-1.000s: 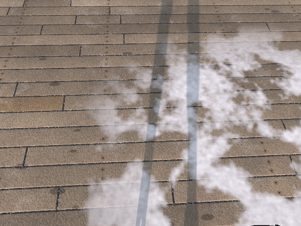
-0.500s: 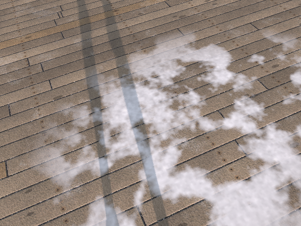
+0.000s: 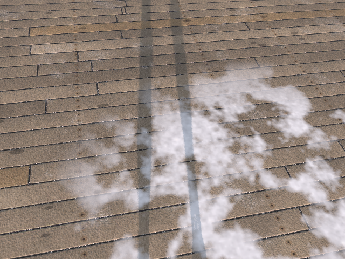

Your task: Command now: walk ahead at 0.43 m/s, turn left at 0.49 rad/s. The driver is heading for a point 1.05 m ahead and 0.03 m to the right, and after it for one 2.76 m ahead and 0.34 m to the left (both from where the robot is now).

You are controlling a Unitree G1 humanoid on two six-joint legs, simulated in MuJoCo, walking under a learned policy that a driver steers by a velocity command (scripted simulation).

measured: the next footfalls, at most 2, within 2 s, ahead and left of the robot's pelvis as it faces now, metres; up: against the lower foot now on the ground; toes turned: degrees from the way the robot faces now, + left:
right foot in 0.28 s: +0.35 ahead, -0.09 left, +0.00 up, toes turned +8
left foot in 0.80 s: +0.59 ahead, +0.15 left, +0.00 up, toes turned +11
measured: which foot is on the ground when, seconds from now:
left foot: down 0.00-0.28, up 0.30-0.78, down 0.80-1.00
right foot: up 0.00-0.26, down 0.28-0.80, up 0.82-1.00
